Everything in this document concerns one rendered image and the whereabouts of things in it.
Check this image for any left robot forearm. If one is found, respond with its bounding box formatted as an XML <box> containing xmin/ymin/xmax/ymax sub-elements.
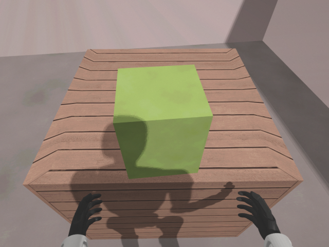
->
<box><xmin>61</xmin><ymin>234</ymin><xmax>88</xmax><ymax>247</ymax></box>

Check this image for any robot left hand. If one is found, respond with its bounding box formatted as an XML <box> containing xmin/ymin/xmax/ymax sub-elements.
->
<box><xmin>68</xmin><ymin>193</ymin><xmax>102</xmax><ymax>237</ymax></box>

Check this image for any robot right hand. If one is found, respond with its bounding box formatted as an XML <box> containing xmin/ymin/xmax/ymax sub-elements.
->
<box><xmin>236</xmin><ymin>191</ymin><xmax>280</xmax><ymax>240</ymax></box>

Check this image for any carton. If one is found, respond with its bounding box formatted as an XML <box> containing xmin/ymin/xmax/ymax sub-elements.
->
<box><xmin>113</xmin><ymin>64</ymin><xmax>213</xmax><ymax>179</ymax></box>

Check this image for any pedestal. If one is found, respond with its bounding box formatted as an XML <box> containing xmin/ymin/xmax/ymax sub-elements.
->
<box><xmin>23</xmin><ymin>48</ymin><xmax>304</xmax><ymax>240</ymax></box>

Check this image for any right robot forearm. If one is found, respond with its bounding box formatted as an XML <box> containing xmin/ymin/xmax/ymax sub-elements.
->
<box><xmin>264</xmin><ymin>233</ymin><xmax>293</xmax><ymax>247</ymax></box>

